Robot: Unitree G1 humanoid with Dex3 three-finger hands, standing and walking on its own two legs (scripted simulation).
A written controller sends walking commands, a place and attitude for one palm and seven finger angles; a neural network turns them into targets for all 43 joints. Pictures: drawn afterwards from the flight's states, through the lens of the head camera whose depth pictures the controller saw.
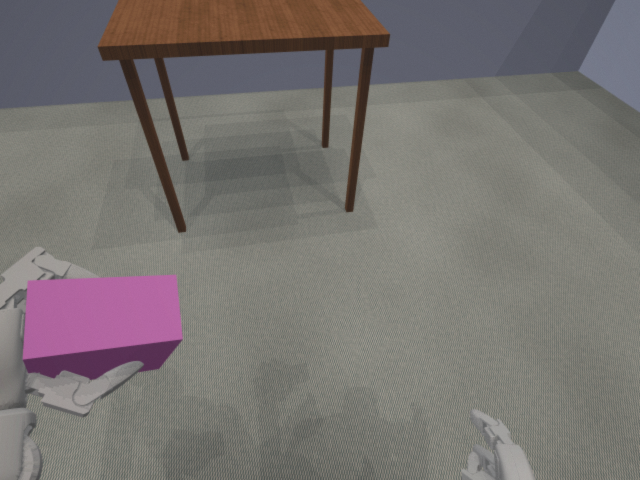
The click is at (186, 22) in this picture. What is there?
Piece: table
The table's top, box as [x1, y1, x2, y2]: [98, 0, 389, 60]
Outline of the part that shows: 98,48 102,59 108,60 387,46 389,33 360,0 119,0 98,44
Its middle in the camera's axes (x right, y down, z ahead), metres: -0.27 -0.81 +1.38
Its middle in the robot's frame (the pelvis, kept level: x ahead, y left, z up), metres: +1.56 +0.37 +0.01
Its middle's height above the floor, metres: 0.78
